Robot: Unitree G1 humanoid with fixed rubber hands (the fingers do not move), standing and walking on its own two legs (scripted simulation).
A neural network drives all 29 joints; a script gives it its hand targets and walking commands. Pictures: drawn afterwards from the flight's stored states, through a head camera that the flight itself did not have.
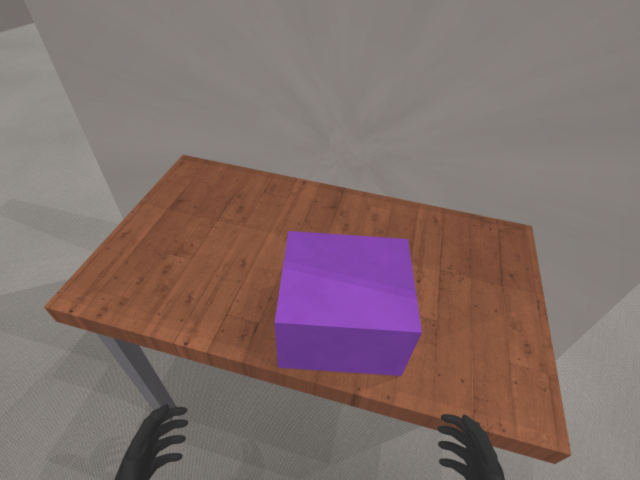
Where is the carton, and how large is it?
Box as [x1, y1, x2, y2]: [275, 231, 421, 375]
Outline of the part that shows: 288,231 275,316 275,334 278,367 401,375 421,333 407,239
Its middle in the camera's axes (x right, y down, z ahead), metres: +0.04 +0.11 +0.65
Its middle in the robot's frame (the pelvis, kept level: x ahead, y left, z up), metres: +0.41 -0.02 -0.07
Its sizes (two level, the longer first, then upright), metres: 0.206 0.180 0.142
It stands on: a table, 0.64 m high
